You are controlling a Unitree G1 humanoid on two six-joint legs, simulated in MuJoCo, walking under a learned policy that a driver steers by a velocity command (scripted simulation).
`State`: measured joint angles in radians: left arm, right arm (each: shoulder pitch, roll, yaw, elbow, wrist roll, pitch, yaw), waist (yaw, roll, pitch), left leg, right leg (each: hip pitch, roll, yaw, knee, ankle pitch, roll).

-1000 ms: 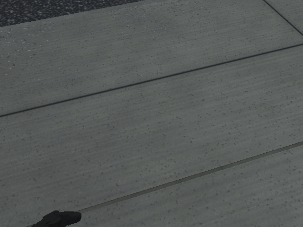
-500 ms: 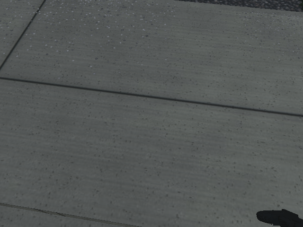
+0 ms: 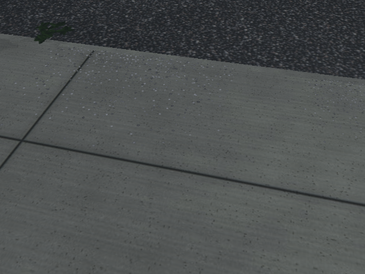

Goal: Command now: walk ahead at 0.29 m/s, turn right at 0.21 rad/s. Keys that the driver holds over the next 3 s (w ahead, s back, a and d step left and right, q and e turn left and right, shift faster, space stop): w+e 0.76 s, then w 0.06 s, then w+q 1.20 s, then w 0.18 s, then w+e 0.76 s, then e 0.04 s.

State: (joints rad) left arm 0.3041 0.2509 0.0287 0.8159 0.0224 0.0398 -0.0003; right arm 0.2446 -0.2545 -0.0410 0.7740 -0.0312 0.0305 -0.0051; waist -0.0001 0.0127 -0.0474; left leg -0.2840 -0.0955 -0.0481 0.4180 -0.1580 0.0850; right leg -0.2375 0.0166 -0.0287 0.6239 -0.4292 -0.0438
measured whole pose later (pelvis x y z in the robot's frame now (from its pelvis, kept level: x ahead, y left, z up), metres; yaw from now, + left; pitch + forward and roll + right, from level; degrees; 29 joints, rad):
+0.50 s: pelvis +0.18 -0.02 -0.01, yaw -17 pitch +4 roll +2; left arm 0.53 0.23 0.06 0.94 0.00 -0.03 0.01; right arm 0.00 -0.23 0.00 0.65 -0.03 -0.05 0.01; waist 0.09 -0.01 0.01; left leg -0.47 -0.02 0.04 0.65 -0.64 0.03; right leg -0.05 0.07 0.24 0.63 -0.47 -0.06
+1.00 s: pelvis +0.41 -0.15 +0.03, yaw -29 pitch -2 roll +1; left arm 0.26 0.26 0.06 0.81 0.03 -0.02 -0.03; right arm 0.24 -0.25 -0.04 0.85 -0.01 -0.03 0.03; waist 0.00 0.03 0.06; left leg -0.35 0.05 0.00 1.19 -0.32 0.06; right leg -0.27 0.02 -0.14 0.56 -0.26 -0.10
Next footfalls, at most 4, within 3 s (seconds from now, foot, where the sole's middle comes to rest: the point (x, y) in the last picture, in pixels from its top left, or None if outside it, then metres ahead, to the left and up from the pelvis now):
0.04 right None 0.00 -0.09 -0.78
0.44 left None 0.33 0.07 -0.74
0.88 right None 0.44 -0.23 -0.74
1.38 left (260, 211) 0.80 -0.27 -0.74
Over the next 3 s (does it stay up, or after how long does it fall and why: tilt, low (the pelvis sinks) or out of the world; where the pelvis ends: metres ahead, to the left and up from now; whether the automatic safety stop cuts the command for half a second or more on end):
stays up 1.50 -0.35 0.02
